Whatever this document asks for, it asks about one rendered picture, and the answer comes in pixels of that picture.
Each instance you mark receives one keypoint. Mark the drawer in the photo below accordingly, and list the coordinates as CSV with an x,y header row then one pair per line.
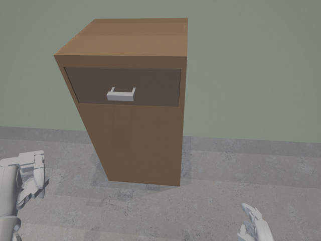
x,y
154,86

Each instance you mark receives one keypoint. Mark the robot left forearm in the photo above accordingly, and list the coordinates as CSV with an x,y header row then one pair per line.
x,y
9,226

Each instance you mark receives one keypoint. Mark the robot right hand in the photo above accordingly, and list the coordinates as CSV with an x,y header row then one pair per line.
x,y
259,230

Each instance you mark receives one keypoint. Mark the robot left hand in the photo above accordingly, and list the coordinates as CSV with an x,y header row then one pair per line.
x,y
11,181

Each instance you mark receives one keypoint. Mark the cabinet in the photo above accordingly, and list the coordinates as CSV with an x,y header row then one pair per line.
x,y
134,143

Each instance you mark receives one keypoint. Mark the handle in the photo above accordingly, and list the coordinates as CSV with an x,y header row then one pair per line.
x,y
121,96

